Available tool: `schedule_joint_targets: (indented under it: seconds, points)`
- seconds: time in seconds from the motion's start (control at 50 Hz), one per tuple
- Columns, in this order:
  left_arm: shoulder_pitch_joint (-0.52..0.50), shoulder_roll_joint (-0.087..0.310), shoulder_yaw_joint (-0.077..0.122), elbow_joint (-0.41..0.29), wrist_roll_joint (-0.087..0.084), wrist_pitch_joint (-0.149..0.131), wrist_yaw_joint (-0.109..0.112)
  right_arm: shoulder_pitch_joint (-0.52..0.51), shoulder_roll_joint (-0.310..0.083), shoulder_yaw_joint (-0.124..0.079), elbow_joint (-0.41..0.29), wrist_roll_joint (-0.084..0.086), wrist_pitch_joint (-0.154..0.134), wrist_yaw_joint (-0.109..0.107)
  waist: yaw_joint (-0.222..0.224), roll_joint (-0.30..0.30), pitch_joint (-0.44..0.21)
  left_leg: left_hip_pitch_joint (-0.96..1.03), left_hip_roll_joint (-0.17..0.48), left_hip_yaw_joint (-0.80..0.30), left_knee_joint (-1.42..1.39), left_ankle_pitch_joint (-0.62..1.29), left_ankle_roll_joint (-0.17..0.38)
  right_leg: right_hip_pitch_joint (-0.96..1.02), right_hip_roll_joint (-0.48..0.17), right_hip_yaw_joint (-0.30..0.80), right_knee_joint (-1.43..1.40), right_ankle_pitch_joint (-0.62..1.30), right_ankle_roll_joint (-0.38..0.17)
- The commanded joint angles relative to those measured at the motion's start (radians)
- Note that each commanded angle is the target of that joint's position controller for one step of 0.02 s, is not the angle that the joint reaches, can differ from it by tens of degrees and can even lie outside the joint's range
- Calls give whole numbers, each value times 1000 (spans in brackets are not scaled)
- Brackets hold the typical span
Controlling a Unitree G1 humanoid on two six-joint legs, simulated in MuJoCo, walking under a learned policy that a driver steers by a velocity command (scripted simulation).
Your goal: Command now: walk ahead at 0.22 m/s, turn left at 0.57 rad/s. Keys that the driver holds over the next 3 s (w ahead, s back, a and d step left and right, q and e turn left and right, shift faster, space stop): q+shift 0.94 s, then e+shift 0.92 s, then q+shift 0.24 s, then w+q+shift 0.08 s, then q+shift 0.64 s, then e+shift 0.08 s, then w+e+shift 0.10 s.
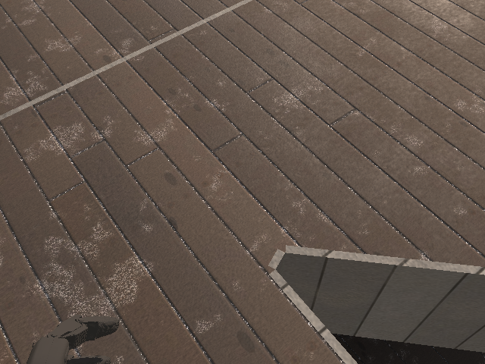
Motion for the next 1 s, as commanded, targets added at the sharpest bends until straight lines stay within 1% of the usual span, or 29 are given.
schedule_joint_targets:
  seconds: [0.02, 0.06, 0.1, 0.16, 0.18, 0.2, 0.22, 0.24, 0.26, 0.28, 0.3, 0.34, 0.38, 0.42, 0.44, 0.5, 0.58, 0.6, 0.62, 0.64, 0.66, 0.68, 0.72, 0.74, 0.76, 0.8, 0.84, 0.94, 1.0]
  points:
    - [127, 37, 7, -55, -11, 9, 14, -88, -228, -67, -107, 3, 3, -21, 114, 74, -266, 35, 262, -321, -70, 621, 186, 171, 34, -35, -209, 113, 21]
    - [81, 83, 22, -72, -18, 15, 20, -78, -203, -71, -108, 26, 26, -34, 92, 67, -273, 40, 218, -314, -34, 467, 135, 185, 44, -11, -297, 208, 25]
    - [6, 70, 26, -108, -23, 10, 20, -68, -189, -76, -110, 42, 58, -47, 74, 72, -254, 37, 176, -361, -2, 266, 85, 190, 66, -7, -396, 264, 21]
    - [50, 61, 37, -96, -27, -21, 0, -155, -154, -81, -162, 15, 103, -75, 110, 125, -231, -34, 116, -418, 74, 3, 25, 325, 47, 5, -594, 394, -9]
    - [105, 71, 47, -76, -25, -28, -2, -154, -105, -69, -174, 9, 108, -75, 123, 86, -235, -110, 70, -383, 180, -187, -14, 433, -37, 30, -665, 475, -51]
    - [148, 121, 57, -79, -7, -25, 10, -56, -25, -51, -167, -5, 107, -70, 83, -113, -313, -245, -31, -234, 460, -594, -68, 610, -290, 247, -635, 657, -164]
    - [122, 129, 53, -99, 39, -14, 10, 79, -59, -53, -180, -6, 102, -56, 10, -259, -357, -334, -55, -146, 610, -736, -107, 611, -489, 513, -675, 731, -323]
    - [63, 108, 56, -106, 35, -8, 11, 56, -159, -79, -166, 0, 97, -49, 7, -232, -292, -381, 48, -83, 772, -639, -162, 533, -497, 522, -707, 617, -384]
    - [25, 49, 44, -115, 26, -6, 13, 14, -215, -99, -139, 16, 108, -52, 27, -140, -220, -386, 87, -64, 846, -554, -193, 458, -408, 353, -696, 548, -348]
    - [10, 36, 39, -115, 19, 0, 10, -6, -210, -106, -130, 14, 126, -60, 29, -84, -198, -382, 106, -58, 878, -496, -204, 411, -343, 251, -693, 486, -304]
    - [-8, 44, 39, -110, 10, 4, 9, -21, -191, -103, -143, 12, 138, -65, 26, -100, -175, -376, 117, -35, 917, -464, -213, 357, -312, 181, -707, 488, -292]
    - [2, 56, 41, -87, 17, 8, 17, -73, -139, -87, -174, 11, 142, -59, 34, -116, -168, -348, 135, 13, 932, -400, -223, 298, -274, 62, -736, 541, -294]
    - [34, 69, 48, -65, 15, 14, 25, -128, -110, -75, -208, 16, 134, -53, 57, -120, -191, -366, 159, 35, 836, -350, -223, 352, -276, 7, -743, 545, -306]
    - [72, 94, 58, -47, 10, 20, 28, -161, -92, -62, -228, 0, 131, -43, 79, -123, -229, -336, 188, 44, 736, -333, -211, 393, -302, -29, -733, 546, -316]
    - [74, 105, 64, -38, 7, 22, 22, -177, -86, -60, -242, 4, 133, -35, 81, -141, -231, -313, 203, 48, 695, -331, -203, 390, -312, -47, -731, 536, -324]
    - [68, 164, 91, -27, -4, 20, 12, -203, -92, -54, -259, 3, 134, -14, 78, -149, -254, -198, 215, 79, 533, -318, -157, 363, -341, -109, -712, 526, -297]
    - [65, 176, 104, -8, -33, 18, -5, -170, -116, -71, -247, 4, 149, 0, 51, -165, -249, -53, 179, 148, 248, -266, -95, 356, -373, -172, -608, 510, -221]
    - [84, 154, 101, 7, -44, 19, -8, -115, -120, -81, -217, 2, 149, -6, 36, -132, -259, 44, 139, 167, 115, -161, -66, 318, -339, -226, -514, 442, -155]
    - [153, 111, 90, 26, -30, 21, -14, -50, -203, -112, -193, -2, 144, -20, 34, 59, -248, 232, 202, 0, 10, 67, -2, 121, -253, -308, -277, 225, -59]
    - [113, 36, 60, -41, 20, 27, -14, -46, -331, -133, -224, -12, 140, -39, 69, 381, -235, 364, 444, -393, 34, 459, 172, -245, -102, -325, 64, -232, 39]
    - [-10, 88, 72, -82, -8, 20, -1, -62, -320, -135, -262, -53, 121, -27, -27, 273, -314, 284, 509, -499, -42, 374, 321, -302, -44, -138, 219, -254, 35]
    - [-34, 118, 82, -81, -32, 20, 6, -96, -285, -126, -258, -52, 105, -22, -3, 183, -249, 233, 444, -419, -47, 268, 280, -306, -54, -107, 241, -167, 10]
    - [23, 116, 92, -44, -16, 18, 30, -204, -212, -109, -266, -8, 115, -42, 66, 99, -212, 179, 342, -319, -7, 199, 157, -271, -72, -73, 165, -15, 2]
    - [42, 116, 94, -41, -8, 20, 31, -247, -187, -98, -281, 0, 127, -52, 89, 79, -223, 128, 317, -289, -13, 170, 134, -217, -66, -73, 145, 28, 4]
    - [45, 109, 92, -49, -14, 17, 23, -257, -184, -95, -293, -7, 132, -59, 101, 125, -230, 93, 308, -300, -1, 225, 145, -171, -41, -81, 119, 49, 11]
    - [48, 78, 81, -44, -14, 11, 11, -253, -163, -92, -298, -8, 139, -68, 92, 111, -261, 115, 274, -297, 24, 203, 126, -137, -7, -79, -12, 98, 14]
    - [4, 48, 69, -60, -20, 4, 4, -227, -172, -100, -301, -4, 146, -75, 72, 108, -265, 134, 252, -344, 39, 136, 108, -118, 21, -63, -144, 117, 5]
    - [-18, 82, 81, -64, -24, -13, -15, -222, -197, -108, -326, -8, 157, -67, 50, 152, -251, 112, 228, -487, 39, -6, 109, -32, 49, -22, -322, 113, -9]
    - [29, 98, 87, -46, -20, -25, -30, -235, -143, -78, -323, -22, 154, -59, 42, 169, -278, 122, 230, -461, 88, 60, 107, 75, -8, -58, -407, 126, -34]
Next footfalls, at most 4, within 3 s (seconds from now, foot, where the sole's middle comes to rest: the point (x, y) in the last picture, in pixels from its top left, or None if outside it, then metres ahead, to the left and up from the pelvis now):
0.20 right None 0.24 -0.11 -0.77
0.62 left None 0.07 0.14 -0.77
1.04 right None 0.26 0.05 -0.77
1.62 right None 0.29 0.00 -0.77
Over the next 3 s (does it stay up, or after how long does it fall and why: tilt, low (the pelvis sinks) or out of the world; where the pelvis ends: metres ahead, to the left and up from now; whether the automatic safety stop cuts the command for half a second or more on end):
stays up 0.31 0.20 0.00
